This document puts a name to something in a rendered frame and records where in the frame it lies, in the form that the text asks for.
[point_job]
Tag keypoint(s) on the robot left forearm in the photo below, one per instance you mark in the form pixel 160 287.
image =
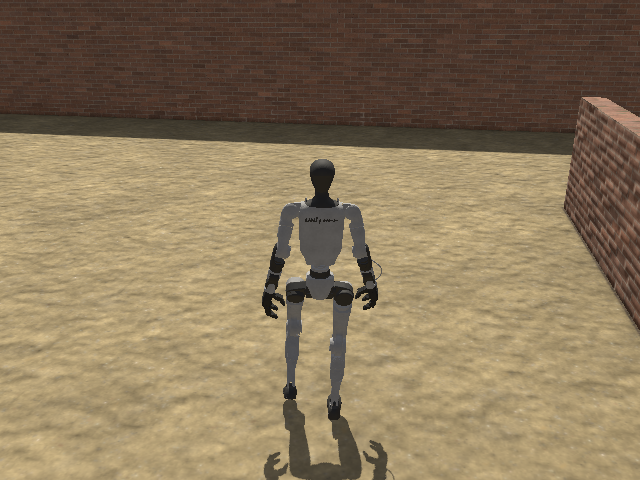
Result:
pixel 274 272

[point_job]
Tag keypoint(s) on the right robot hand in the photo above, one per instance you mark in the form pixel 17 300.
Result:
pixel 372 294

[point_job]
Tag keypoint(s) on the robot right shin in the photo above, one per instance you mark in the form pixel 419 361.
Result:
pixel 337 366

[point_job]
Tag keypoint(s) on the right robot foot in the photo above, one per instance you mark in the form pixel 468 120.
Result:
pixel 333 411

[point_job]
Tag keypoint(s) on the robot left upper arm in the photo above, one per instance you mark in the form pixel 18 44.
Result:
pixel 289 212

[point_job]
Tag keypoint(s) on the robot right forearm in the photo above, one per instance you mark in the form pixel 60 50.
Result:
pixel 366 270

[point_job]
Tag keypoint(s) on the left robot hand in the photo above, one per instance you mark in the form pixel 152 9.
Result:
pixel 268 305

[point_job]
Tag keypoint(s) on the robot right upper arm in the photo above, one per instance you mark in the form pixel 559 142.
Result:
pixel 353 213

